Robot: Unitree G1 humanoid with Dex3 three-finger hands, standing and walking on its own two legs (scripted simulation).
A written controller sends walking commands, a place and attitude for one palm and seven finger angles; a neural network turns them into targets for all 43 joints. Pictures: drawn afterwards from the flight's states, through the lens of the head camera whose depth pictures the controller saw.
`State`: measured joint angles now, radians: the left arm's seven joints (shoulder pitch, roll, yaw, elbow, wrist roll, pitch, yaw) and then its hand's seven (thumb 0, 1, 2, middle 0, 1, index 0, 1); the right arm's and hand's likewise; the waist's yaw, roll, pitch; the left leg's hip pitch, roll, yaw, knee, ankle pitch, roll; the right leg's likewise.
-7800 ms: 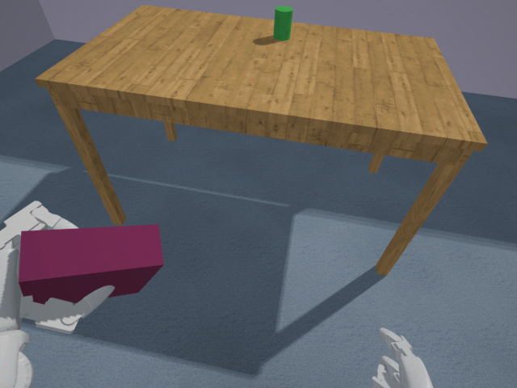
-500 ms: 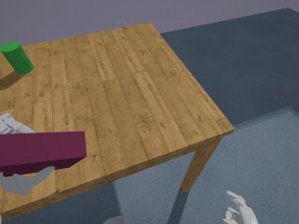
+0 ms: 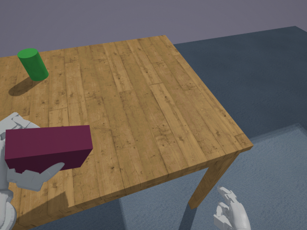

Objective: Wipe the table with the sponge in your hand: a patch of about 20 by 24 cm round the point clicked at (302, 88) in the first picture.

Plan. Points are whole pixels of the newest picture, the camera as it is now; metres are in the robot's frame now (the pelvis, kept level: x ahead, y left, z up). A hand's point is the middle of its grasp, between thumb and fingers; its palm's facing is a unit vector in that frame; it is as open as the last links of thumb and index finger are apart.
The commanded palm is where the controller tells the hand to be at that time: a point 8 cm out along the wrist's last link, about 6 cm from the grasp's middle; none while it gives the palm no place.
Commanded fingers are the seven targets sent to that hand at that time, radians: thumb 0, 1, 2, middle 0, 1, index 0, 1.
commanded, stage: come to a stop and stand still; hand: left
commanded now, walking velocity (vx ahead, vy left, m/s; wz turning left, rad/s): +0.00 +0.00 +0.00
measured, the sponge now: (62, 150) +0.24 +0.21 +0.14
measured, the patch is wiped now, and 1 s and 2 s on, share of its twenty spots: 0.00 0.00 0.00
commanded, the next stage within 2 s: look again from close up in 0.78 s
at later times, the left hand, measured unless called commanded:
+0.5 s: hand (15, 157) +0.21 +0.29 +0.15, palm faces +0.39 -0.84 -0.38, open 9.4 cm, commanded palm +0.14 +0.30 +0.17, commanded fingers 0.00 0.10 1.30 -1.20 -1.60 -1.20 -1.60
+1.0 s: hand (21, 152) +0.22 +0.28 +0.15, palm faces +0.36 -0.85 -0.38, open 9.4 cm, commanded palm +0.16 +0.31 +0.17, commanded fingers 0.00 0.10 1.30 -1.20 -1.60 -1.20 -1.60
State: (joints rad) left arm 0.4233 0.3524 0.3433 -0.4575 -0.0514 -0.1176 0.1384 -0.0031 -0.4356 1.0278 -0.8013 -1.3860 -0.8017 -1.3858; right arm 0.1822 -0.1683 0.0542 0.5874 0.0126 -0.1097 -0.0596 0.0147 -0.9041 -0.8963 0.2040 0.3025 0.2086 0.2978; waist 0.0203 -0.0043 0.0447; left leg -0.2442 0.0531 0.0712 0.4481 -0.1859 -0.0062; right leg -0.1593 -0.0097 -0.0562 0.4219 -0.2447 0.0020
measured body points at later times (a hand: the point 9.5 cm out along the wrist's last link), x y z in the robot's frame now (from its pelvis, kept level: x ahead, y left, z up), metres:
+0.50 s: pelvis -0.02 +0.02 +0.00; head +0.01 +0.05 +0.45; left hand +0.18 +0.33 +0.17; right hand +0.15 -0.20 -0.07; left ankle +0.03 +0.12 -0.74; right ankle -0.01 -0.12 -0.74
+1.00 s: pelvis +0.00 +0.03 +0.00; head +0.03 +0.06 +0.45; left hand +0.19 +0.32 +0.17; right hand +0.18 -0.19 -0.06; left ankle +0.03 +0.12 -0.74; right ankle -0.01 -0.12 -0.74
